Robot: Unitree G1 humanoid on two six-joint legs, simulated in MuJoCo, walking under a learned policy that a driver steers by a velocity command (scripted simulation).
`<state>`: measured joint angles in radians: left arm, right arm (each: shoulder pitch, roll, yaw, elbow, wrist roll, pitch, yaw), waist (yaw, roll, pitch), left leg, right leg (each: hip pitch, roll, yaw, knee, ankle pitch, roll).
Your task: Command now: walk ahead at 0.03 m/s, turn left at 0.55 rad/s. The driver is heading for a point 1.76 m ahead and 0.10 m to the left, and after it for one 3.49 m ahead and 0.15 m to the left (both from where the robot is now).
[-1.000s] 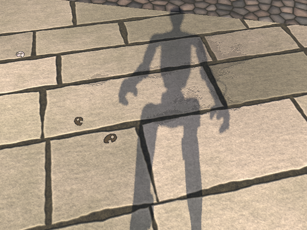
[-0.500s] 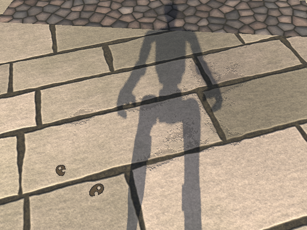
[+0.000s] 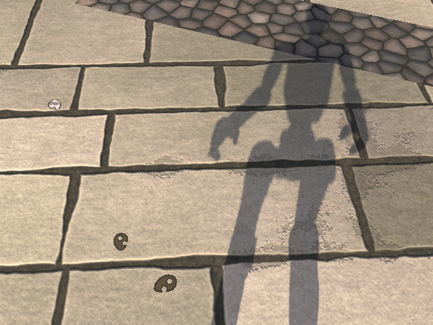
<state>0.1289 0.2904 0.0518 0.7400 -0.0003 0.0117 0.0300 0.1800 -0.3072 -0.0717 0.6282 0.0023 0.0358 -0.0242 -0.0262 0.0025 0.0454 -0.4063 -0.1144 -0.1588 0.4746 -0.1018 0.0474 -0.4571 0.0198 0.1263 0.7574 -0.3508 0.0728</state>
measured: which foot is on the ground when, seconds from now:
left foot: down 0.00-0.10, up 0.12-0.50, down 0.52-0.98, up 1.00-1.00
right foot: up 0.00-0.08, down 0.10-0.52, up 0.54-0.96, down 0.98-1.00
